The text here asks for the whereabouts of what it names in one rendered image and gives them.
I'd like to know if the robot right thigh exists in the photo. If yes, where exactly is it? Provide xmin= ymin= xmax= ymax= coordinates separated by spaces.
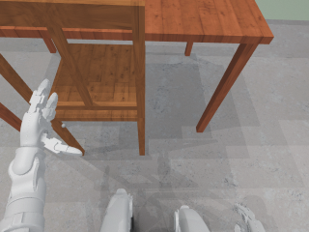
xmin=173 ymin=208 xmax=210 ymax=232

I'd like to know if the robot left hand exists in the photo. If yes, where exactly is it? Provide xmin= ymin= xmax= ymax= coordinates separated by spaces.
xmin=20 ymin=79 xmax=83 ymax=157

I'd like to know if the robot left forearm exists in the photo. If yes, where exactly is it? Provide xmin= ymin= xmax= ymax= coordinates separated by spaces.
xmin=0 ymin=146 xmax=46 ymax=232

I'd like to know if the chair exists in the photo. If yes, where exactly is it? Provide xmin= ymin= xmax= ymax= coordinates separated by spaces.
xmin=0 ymin=0 xmax=146 ymax=157

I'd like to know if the robot thigh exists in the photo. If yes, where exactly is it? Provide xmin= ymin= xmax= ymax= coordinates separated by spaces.
xmin=98 ymin=192 xmax=133 ymax=232
xmin=173 ymin=208 xmax=210 ymax=232

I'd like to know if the table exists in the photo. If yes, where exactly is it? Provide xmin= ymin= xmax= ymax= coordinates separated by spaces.
xmin=0 ymin=0 xmax=274 ymax=132

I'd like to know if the robot left thigh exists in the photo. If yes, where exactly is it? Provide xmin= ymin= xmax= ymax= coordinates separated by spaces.
xmin=98 ymin=192 xmax=133 ymax=232

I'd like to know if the robot right hand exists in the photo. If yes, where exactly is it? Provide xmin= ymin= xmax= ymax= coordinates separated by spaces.
xmin=234 ymin=203 xmax=266 ymax=232

